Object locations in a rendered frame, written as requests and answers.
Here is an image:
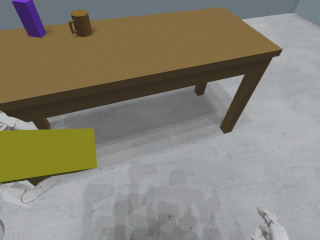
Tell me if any sponge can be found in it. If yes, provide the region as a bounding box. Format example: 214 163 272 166
0 128 97 184

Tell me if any robot left hand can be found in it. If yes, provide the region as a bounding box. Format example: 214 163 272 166
0 110 62 208

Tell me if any robot right hand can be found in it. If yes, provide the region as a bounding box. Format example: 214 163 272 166
251 206 290 240

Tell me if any table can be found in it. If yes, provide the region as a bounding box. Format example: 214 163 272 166
0 7 283 186

